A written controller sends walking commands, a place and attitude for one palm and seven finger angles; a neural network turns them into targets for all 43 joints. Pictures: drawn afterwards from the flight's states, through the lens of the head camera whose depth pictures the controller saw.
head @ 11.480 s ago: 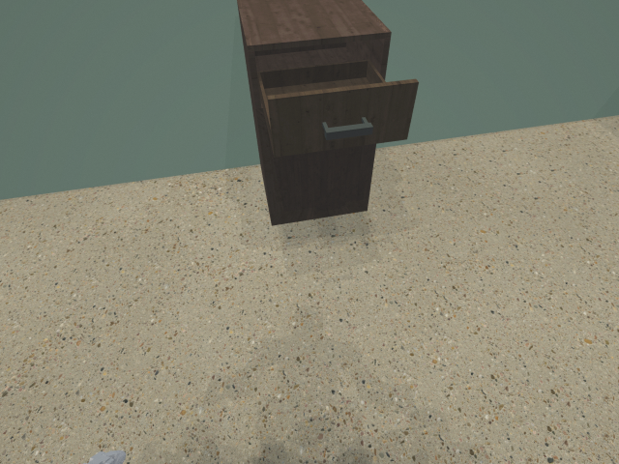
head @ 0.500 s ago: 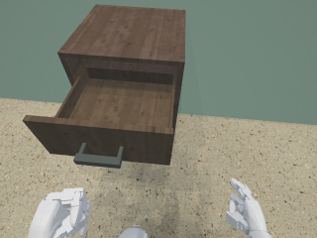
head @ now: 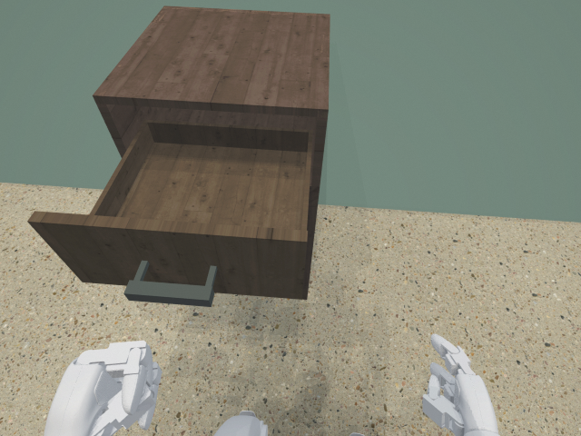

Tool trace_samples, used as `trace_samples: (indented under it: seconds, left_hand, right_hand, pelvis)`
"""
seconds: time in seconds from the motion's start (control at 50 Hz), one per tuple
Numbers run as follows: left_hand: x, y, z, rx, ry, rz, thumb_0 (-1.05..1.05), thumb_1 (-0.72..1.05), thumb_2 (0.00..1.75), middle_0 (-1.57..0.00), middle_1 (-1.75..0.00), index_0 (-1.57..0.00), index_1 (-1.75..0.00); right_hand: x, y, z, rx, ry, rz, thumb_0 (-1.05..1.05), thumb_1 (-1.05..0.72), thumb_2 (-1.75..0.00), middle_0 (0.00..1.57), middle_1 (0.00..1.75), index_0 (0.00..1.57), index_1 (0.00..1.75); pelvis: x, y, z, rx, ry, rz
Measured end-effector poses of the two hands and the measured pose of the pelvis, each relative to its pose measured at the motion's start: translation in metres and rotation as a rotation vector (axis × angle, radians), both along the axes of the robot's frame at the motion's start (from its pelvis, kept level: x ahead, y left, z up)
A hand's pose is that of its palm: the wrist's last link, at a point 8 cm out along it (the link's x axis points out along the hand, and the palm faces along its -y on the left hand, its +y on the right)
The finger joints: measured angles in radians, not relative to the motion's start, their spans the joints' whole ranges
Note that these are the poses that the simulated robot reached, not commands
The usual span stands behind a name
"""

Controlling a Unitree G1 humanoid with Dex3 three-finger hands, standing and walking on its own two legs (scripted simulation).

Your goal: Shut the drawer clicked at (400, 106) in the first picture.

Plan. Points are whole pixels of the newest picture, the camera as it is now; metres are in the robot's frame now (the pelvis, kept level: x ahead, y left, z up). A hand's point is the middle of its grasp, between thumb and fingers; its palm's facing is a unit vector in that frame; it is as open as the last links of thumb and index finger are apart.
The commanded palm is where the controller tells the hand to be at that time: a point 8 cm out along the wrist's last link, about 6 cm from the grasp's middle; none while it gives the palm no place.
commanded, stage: bring the fist close to the handle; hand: left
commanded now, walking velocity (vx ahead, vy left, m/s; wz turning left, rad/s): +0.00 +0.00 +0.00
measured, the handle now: (174, 281) +0.34 +0.21 -0.02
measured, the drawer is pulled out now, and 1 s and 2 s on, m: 0.29 0.29 0.27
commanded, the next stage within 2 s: push the drawer shut in 1.36 s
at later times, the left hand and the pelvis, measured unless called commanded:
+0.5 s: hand (169, 367) +0.20 +0.17 +0.02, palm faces -0.01 -1.00 -0.04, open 3.3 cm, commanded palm +0.18 +0.23 +0.02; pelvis +0.01 -0.01 -0.02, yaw +0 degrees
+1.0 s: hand (188, 346) +0.25 +0.17 -0.03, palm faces -0.05 -1.00 -0.03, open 3.3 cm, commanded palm +0.23 +0.22 -0.02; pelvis -0.01 -0.01 -0.05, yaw -1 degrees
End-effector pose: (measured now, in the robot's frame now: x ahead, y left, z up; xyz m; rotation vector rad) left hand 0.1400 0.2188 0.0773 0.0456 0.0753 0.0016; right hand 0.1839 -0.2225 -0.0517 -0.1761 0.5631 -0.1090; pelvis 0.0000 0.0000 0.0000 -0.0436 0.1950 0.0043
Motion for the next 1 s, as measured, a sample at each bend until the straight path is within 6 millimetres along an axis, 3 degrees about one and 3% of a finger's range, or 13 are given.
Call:
trace_samples:
  seconds: [0.46,0.74,1.0]
  left_hand:
    - [0.040,0.004,-0.046,-0.003,0.023,-0.006,0.01,0.90,0.90,-1.39,-1.60,-1.40,-1.60]
    - [0.054,0.001,-0.074,-0.007,0.002,-0.020,0.01,0.90,0.90,-1.39,-1.60,-1.40,-1.60]
    - [0.087,0.002,-0.102,-0.018,-0.010,-0.048,0.01,0.90,0.90,-1.39,-1.60,-1.40,-1.60]
  right_hand:
    - [-0.002,-0.025,-0.032,-0.042,0.099,-0.037,0.02,-0.90,-0.90,0.20,0.30,0.20,0.30]
    - [-0.006,-0.024,-0.057,-0.051,0.141,-0.023,0.02,-0.90,-0.90,0.20,0.30,0.20,0.30]
    - [-0.018,-0.023,-0.080,-0.071,0.198,-0.007,0.02,-0.90,-0.90,0.20,0.30,0.20,0.30]
  pelvis:
    - [0.006,-0.012,-0.018,0.003,0.077,-0.008]
    - [0.000,-0.010,-0.037,0.001,0.129,-0.016]
    - [-0.007,-0.006,-0.055,-0.006,0.178,-0.022]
